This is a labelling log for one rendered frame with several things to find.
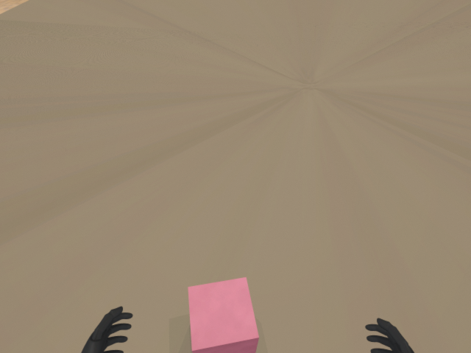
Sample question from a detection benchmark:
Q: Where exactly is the robot left hand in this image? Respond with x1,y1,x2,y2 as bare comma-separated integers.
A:
81,307,132,353

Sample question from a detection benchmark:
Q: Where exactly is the robot right hand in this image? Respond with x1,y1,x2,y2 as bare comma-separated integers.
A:
365,318,414,353

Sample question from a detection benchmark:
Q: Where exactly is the carton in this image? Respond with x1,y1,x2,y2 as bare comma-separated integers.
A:
188,277,259,353

